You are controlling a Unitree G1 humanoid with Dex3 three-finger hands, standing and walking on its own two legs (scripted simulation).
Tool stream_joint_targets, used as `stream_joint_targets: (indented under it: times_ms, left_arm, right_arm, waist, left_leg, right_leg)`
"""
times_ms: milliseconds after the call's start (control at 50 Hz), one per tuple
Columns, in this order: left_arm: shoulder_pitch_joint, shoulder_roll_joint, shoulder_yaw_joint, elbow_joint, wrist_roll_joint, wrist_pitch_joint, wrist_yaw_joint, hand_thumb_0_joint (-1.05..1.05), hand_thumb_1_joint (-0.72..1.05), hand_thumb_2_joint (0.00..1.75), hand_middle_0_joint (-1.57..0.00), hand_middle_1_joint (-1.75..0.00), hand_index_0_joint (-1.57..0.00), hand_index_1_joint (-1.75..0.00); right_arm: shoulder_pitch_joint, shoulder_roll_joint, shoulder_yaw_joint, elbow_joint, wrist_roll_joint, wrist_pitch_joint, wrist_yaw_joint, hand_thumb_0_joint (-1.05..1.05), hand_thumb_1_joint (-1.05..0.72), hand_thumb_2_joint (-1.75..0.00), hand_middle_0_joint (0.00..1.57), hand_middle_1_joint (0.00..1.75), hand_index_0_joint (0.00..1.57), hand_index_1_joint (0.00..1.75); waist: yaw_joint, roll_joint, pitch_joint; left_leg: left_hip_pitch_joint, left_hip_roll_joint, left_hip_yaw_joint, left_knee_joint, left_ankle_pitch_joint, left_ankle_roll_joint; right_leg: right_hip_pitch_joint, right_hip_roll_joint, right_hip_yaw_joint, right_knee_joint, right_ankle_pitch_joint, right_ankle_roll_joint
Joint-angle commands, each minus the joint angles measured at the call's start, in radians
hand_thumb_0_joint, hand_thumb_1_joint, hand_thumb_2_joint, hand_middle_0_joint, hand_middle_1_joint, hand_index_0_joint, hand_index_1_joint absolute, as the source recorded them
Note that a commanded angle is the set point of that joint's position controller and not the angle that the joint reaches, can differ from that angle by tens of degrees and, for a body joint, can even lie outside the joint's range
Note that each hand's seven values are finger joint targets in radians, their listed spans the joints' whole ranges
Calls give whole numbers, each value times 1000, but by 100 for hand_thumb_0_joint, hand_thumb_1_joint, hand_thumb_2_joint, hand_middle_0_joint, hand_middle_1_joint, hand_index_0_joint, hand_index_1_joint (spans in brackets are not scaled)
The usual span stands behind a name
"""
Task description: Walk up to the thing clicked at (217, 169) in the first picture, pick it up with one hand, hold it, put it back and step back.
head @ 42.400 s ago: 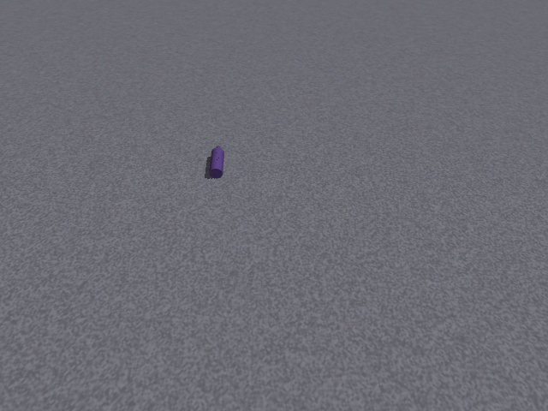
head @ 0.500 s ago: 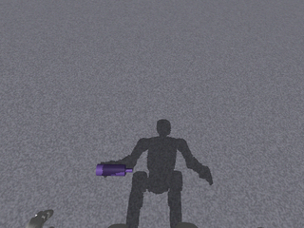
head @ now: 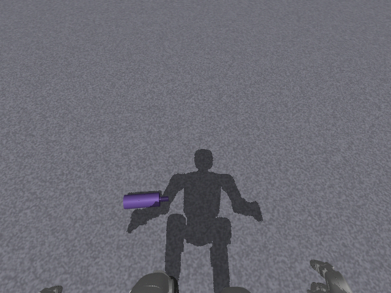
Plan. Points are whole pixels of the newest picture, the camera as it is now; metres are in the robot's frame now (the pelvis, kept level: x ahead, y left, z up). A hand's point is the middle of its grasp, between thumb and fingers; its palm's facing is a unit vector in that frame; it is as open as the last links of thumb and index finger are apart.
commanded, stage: step back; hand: left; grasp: from above
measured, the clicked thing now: (146, 200) +0.57 +0.25 -0.72
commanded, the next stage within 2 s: none
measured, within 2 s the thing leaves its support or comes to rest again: neither
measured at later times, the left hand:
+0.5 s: hand out of the picture -0.03 +0.27 -0.14, palm faces +0.10 -0.94 -0.34, open 7.4 cm
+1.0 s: hand out of the picture -0.27 +0.22 -0.12, palm faces +0.05 -0.90 -0.43, open 7.4 cm
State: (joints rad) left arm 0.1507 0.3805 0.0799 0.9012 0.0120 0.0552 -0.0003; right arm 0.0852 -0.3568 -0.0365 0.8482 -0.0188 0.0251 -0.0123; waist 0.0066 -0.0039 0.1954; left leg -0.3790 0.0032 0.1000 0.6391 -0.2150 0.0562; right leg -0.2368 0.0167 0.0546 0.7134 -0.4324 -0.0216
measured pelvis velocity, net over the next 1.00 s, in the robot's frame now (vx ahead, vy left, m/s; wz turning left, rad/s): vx -0.31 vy -0.06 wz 0.03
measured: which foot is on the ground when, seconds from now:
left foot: down 0.00-0.06, up 0.08-0.38, down 0.40-0.86, up 0.88-1.00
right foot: up 0.00-0.00, down 0.02-0.42, up 0.44-0.80, down 0.82-1.00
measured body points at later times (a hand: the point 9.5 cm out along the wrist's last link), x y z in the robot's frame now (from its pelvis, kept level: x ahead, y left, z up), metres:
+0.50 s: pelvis -0.14 +0.00 +0.01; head -0.09 +0.03 +0.45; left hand -0.03 +0.32 -0.12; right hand -0.04 -0.30 -0.10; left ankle -0.14 +0.11 -0.72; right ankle -0.08 -0.13 -0.68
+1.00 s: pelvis -0.31 -0.06 +0.01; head -0.27 -0.09 +0.46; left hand -0.27 +0.26 -0.09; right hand -0.18 -0.37 -0.12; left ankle -0.29 +0.10 -0.64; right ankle -0.29 -0.17 -0.72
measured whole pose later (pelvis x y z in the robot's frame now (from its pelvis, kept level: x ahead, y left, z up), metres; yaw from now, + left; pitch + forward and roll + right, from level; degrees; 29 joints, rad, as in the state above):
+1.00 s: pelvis -0.31 -0.06 +0.01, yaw +2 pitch -2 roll +3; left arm 0.25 0.35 0.08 0.87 0.04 0.07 -0.01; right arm 0.17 -0.42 -0.05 0.85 0.00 0.05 -0.03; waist 0.04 0.02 0.11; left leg -0.51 -0.11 -0.13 1.11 -0.46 -0.01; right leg -0.28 -0.04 0.05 0.64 -0.33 -0.01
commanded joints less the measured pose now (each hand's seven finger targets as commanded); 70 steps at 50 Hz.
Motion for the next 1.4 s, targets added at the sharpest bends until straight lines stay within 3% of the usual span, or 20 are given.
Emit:
stream_joint_targets:
  times_ms: [0,40,60,140,300,360,400,440,500,660,780,820,840,860,940,1100,1180,1240,1300,1380]
  left_arm:
    - [160,222,67,-47,26,-34,8,0,90,90,-20,-30,-20,-30]
    - [21,343,91,-122,27,-35,7,0,90,90,-20,-30,-20,-30]
    - [-40,324,87,-155,32,-39,13,0,90,90,-20,-30,-20,-30]
    - [-106,222,70,-175,25,-44,24,0,90,90,-20,-30,-20,-30]
    - [37,210,61,-193,21,-22,30,0,90,90,-20,-30,-20,-30]
    - [-24,224,53,-219,3,-3,20,0,90,90,-20,-30,-20,-30]
    - [-34,159,37,-239,-7,-1,18,0,90,90,-20,-30,-20,-30]
    - [-109,218,66,-231,10,0,34,0,90,90,-20,-30,-20,-30]
    - [24,184,63,-177,-13,4,24,0,90,90,-20,-30,-20,-30]
    - [29,176,58,-171,2,-13,17,0,90,90,-20,-30,-20,-30]
    - [242,179,63,-58,8,-19,0,0,90,90,-20,-30,-20,-30]
    - [215,278,89,-79,37,-27,-2,0,90,90,-20,-30,-20,-30]
    - [98,389,112,-129,36,-20,-1,0,90,90,-20,-30,-20,-30]
    - [4,407,110,-173,32,-25,7,0,90,90,-20,-30,-20,-30]
    - [-87,238,74,-184,34,-31,19,0,90,90,-20,-30,-20,-30]
    - [32,232,67,-212,32,-13,39,0,90,90,-20,-30,-20,-30]
    - [-5,191,42,-236,9,7,25,0,90,90,-20,-30,-20,-30]
    - [-90,228,58,-233,11,11,40,0,90,90,-20,-30,-20,-30]
    - [12,199,58,-174,-7,17,27,0,90,90,-20,-30,-20,-30]
    - [20,181,46,-147,3,-23,8,0,90,90,-20,-30,-20,-30]
  right_arm:
    - [-38,-240,-71,-69,20,-7,-10,0,-90,-90,20,30,20,30]
    - [-22,-213,-69,-60,16,2,-16,0,-90,-90,20,30,20,30]
    - [7,-238,-78,-43,13,3,-16,0,-90,-90,20,30,20,30]
    - [106,-202,-55,-2,24,-3,-14,0,-90,-90,20,30,20,30]
    - [108,-192,-50,-37,8,-26,-23,0,-90,-90,20,30,20,30]
    - [208,-204,-67,0,-4,-33,-21,0,-90,-90,20,30,20,30]
    - [167,-357,-104,-18,-20,-30,-17,0,-90,-90,20,30,20,30]
    - [88,-401,-109,-44,-20,-35,-22,0,-90,-90,20,30,20,30]
    - [-17,-272,-70,-73,-22,-38,-27,0,-90,-90,20,30,20,30]
    - [83,-279,-81,-82,-16,-25,-26,0,-90,-90,20,30,20,30]
    - [-17,-318,-93,-113,-4,5,-14,0,-90,-90,20,30,20,30]
    - [-18,-229,-68,-135,12,7,-13,0,-90,-90,20,30,20,30]
    - [-48,-208,-69,-146,14,5,-29,0,-90,-90,20,30,20,30]
    - [-18,-256,-88,-128,12,6,-37,0,-90,-90,20,30,20,30]
    - [86,-207,-62,-58,16,-2,-27,0,-90,-90,20,30,20,30]
    - [123,-187,-53,-63,-4,-25,-33,0,-90,-90,20,30,20,30]
    - [205,-233,-79,-12,-16,-26,-27,0,-90,-90,20,30,20,30]
    - [75,-402,-105,-61,-20,-24,-27,0,-90,-90,20,30,20,30]
    - [-25,-269,-65,-84,-30,-27,-34,0,-90,-90,20,30,20,30]
    - [44,-240,-70,-51,-25,-33,-19,0,-90,-90,20,30,20,30]
  waist:
    - [28,-42,-265]
    - [36,-289,-142]
    - [10,-252,-90]
    - [-45,-134,-126]
    - [43,-193,-268]
    - [-18,-137,-292]
    - [-15,202,-244]
    - [-59,201,-162]
    - [38,117,-168]
    - [-45,175,-225]
    - [43,226,-324]
    - [40,-83,-252]
    - [64,-277,-188]
    - [42,-289,-116]
    - [-36,-165,-126]
    - [35,-241,-250]
    - [3,-48,-315]
    - [-38,210,-212]
    - [48,112,-172]
    - [-9,162,-190]
  left_leg:
    - [11,117,-219,-24,15,9]
    - [-73,-106,-165,365,-400,-69]
    - [-18,-82,-240,489,-381,-71]
    - [-81,-155,-254,543,-234,-63]
    - [-45,-37,-143,45,-281,-72]
    - [163,-24,-110,-260,78,-48]
    - [256,291,-547,-298,266,91]
    - [-11,423,-673,-336,260,263]
    - [133,233,-333,-235,414,148]
    - [296,256,-324,-182,360,204]
    - [127,218,-291,-147,83,102]
    - [-157,28,-202,101,-152,-14]
    - [-162,-104,-179,340,-369,-66]
    - [-78,-47,-253,490,-387,-74]
    - [-101,-138,-245,558,-236,-62]
    - [-60,-29,-140,93,-315,-68]
    - [246,62,-225,-259,148,-12]
    - [-16,443,-642,-304,325,271]
    - [57,257,-325,-229,408,171]
    - [213,189,-290,-234,6,131]
  right_leg:
    - [99,-132,177,-291,214,-87]
    - [-129,-419,498,-445,199,-302]
    - [-243,-430,507,-453,226,-306]
    - [-66,-206,137,-342,480,-150]
    - [269,-258,137,-174,699,-183]
    - [128,-206,85,-70,567,-107]
    - [-224,29,-28,150,25,-6]
    - [-168,51,140,474,-222,7]
    - [-260,89,158,582,-61,-10]
    - [-209,34,49,249,-94,67]
    - [94,-5,-64,-243,116,-7]
    - [107,-211,312,-332,85,-87]
    - [-112,-399,485,-426,78,-248]
    - [-305,-466,559,-472,57,-295]
    - [-130,-192,105,-286,440,-136]
    - [206,-279,154,-162,702,-183]
    - [-19,-171,74,14,427,-65]
    - [-150,19,116,501,-230,10]
    - [-220,72,147,620,-84,0]
    - [-201,18,47,229,-59,34]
